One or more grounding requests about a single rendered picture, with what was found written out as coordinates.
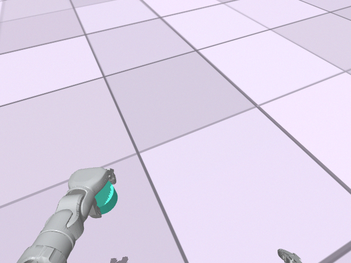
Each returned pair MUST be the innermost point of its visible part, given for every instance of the left robot hand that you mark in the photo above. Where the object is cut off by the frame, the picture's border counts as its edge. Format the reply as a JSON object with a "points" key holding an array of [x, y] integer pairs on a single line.
{"points": [[94, 179]]}

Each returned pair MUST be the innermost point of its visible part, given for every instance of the left robot arm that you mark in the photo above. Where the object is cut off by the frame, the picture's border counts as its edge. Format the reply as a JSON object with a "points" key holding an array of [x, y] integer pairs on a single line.
{"points": [[57, 239]]}

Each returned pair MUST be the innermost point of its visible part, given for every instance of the tin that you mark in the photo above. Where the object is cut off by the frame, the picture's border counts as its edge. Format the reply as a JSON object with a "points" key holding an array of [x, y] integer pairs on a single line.
{"points": [[106, 198]]}

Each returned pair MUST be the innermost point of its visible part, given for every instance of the right robot hand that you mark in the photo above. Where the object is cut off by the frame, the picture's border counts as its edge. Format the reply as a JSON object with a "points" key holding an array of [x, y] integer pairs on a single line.
{"points": [[288, 257]]}

